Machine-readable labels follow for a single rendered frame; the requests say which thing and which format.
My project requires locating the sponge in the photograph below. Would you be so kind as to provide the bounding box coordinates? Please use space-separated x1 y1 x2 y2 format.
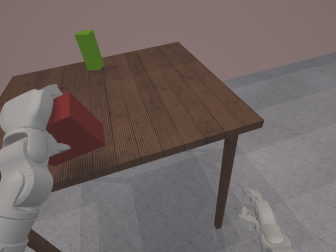
46 92 105 166

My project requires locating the robot left hand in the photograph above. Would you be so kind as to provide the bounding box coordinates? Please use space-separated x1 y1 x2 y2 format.
0 84 71 157

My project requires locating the left robot forearm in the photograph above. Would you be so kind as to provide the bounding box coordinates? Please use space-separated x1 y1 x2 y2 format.
0 128 53 252

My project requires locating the robot right hand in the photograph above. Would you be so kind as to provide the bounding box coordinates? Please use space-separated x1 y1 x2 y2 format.
238 187 277 234

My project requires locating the table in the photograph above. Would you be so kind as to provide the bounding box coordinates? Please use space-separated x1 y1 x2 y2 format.
0 42 264 252

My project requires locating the right robot forearm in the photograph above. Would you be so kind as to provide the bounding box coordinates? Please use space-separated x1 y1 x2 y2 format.
259 224 295 252

